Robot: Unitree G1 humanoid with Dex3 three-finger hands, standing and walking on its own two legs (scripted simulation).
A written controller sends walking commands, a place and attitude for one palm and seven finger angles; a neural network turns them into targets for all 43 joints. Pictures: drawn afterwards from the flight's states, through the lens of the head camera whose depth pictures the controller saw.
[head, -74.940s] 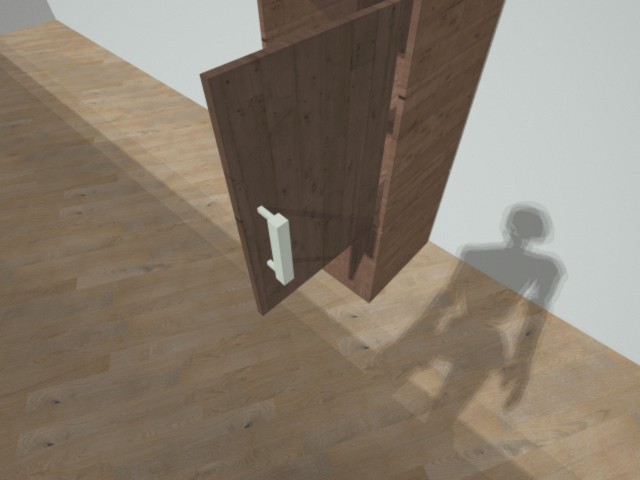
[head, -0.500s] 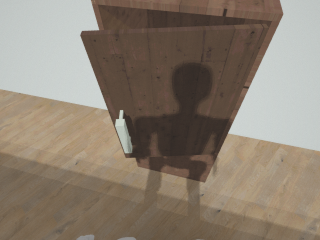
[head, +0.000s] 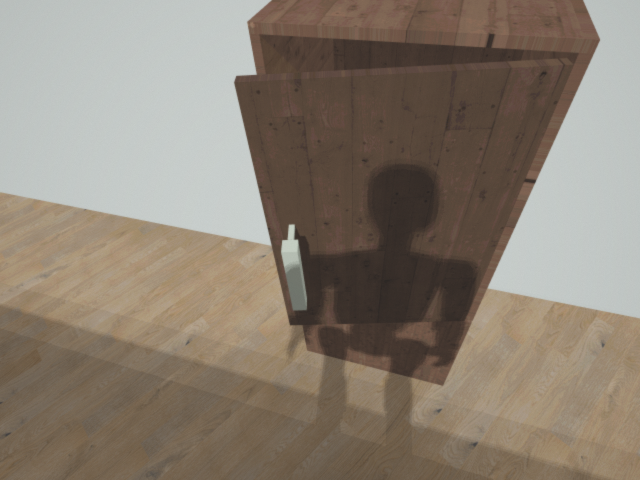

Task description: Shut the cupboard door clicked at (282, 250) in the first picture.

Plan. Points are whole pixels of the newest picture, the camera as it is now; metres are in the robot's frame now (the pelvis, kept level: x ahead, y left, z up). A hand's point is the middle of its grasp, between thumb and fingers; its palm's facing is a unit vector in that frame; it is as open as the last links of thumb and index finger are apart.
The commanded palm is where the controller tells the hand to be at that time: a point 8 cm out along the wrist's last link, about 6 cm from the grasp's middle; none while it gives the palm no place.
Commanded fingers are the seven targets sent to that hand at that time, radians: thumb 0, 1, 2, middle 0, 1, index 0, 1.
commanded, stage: come to a stop and stand still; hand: left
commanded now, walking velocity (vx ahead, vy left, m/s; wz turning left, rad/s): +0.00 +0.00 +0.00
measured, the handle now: (296, 268) +0.48 +0.10 -0.08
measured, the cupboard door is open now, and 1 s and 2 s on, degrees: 17 17 17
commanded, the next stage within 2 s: look again from close up in 0.22 s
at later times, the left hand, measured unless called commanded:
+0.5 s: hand out of the picture +0.04 +0.17 -0.15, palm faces -0.02 -0.97 -0.24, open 7.3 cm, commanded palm none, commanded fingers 0.00 0.90 0.90 -0.20 -0.30 -0.20 -0.30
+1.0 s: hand out of the picture +0.02 +0.13 -0.15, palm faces +0.02 -0.98 -0.19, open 7.3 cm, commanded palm none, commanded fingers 0.00 0.90 0.90 -0.20 -0.30 -0.20 -0.30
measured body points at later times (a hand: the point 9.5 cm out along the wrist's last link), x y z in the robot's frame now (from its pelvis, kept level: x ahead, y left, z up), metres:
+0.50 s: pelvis +0.01 -0.01 +0.02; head +0.02 -0.02 +0.47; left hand +0.04 +0.22 -0.13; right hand -0.01 -0.23 -0.15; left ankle +0.01 +0.07 -0.72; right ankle +0.01 -0.11 -0.72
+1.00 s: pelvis +0.03 -0.04 +0.02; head +0.05 -0.05 +0.47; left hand +0.02 +0.18 -0.14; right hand +0.03 -0.25 -0.15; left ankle +0.01 +0.07 -0.72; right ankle +0.01 -0.11 -0.72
